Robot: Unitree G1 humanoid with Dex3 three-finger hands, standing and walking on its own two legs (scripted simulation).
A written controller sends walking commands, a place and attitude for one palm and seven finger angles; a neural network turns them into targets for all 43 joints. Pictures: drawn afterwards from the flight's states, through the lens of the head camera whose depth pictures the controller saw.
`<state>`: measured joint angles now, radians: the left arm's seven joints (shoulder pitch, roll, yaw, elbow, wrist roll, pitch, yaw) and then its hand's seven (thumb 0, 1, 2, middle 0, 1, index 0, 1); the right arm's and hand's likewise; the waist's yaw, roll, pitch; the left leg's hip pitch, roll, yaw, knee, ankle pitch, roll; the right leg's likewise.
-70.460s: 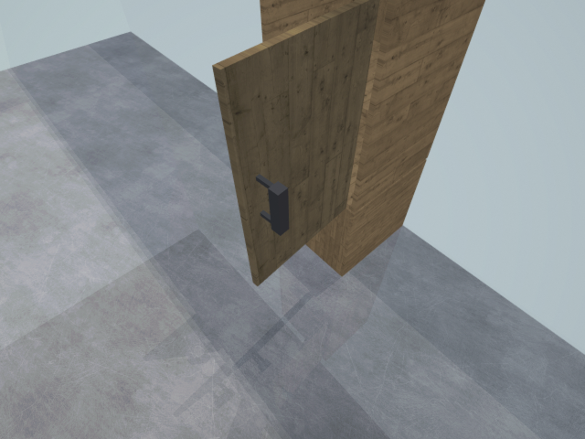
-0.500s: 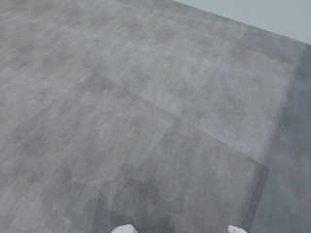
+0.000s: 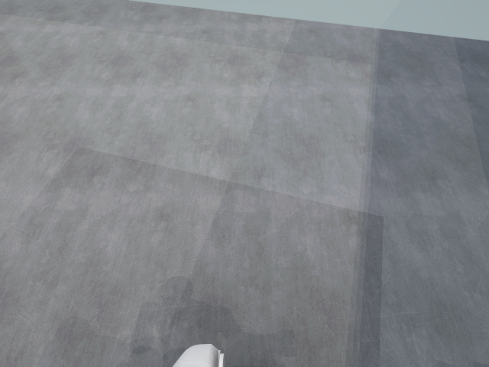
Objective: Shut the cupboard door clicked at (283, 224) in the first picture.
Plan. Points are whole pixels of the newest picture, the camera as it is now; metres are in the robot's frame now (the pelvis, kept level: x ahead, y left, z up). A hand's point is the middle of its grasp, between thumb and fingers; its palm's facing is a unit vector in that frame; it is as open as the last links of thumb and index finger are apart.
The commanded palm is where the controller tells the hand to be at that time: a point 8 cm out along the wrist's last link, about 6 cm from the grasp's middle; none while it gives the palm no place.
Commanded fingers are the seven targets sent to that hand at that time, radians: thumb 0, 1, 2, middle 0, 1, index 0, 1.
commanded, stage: turn to face it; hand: left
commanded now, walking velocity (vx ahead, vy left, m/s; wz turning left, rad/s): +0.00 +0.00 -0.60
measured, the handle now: out of the picture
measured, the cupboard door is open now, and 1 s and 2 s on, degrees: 16 16 16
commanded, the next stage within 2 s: none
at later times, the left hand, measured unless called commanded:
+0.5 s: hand (163, 317) +0.21 +0.19 -0.14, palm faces -0.31 -0.92 -0.22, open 7.4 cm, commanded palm none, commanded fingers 0.00 0.90 0.90 -0.20 -0.30 -0.20 -0.30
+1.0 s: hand (176, 311) +0.23 +0.17 -0.17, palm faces -0.53 -0.83 -0.20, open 7.4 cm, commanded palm none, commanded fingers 0.00 0.90 0.90 -0.20 -0.30 -0.20 -0.30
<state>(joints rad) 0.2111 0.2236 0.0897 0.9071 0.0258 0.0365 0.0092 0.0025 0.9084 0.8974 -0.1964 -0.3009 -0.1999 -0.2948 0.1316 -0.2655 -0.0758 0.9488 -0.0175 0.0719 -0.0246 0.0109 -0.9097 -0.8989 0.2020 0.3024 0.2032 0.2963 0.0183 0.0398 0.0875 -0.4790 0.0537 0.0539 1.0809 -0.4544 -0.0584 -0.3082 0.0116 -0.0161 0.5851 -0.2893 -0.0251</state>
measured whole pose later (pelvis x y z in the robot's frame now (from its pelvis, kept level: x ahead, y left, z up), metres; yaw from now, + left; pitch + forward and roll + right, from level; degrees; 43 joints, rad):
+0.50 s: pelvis +0.02 +0.03 +0.01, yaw -19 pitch +1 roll -2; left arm 0.09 0.25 0.08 0.85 0.02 0.08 -0.04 0.01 0.91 0.90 -0.20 -0.30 -0.20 -0.29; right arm 0.25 -0.22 -0.03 0.91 -0.03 0.02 -0.02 0.01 -0.90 -0.90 0.21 0.30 0.21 0.30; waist -0.03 0.02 0.10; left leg -0.23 0.15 0.19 0.53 -0.31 -0.02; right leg -0.36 -0.01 -0.06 0.78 -0.43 0.03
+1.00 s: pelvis +0.05 +0.04 +0.00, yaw -36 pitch +2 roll -2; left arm 0.18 0.26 0.09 0.90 0.02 0.09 -0.03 0.01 0.91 0.90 -0.20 -0.30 -0.20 -0.30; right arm 0.17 -0.21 -0.01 0.85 -0.03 0.01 -0.03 0.01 -0.91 -0.90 0.20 0.30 0.21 0.30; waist 0.02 -0.04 0.09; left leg -0.32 0.07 0.10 0.59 -0.30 0.02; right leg -0.46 0.03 0.04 1.06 -0.51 0.04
